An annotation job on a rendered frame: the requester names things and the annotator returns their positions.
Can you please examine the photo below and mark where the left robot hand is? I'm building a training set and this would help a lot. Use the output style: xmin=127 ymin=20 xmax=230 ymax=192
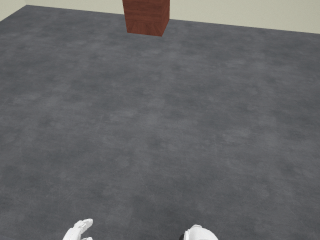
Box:
xmin=63 ymin=218 xmax=93 ymax=240

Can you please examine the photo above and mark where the cabinet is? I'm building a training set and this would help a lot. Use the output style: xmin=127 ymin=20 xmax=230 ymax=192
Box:
xmin=122 ymin=0 xmax=170 ymax=37

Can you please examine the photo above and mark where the right robot thigh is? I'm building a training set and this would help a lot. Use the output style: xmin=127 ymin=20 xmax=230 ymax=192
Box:
xmin=183 ymin=227 xmax=218 ymax=240

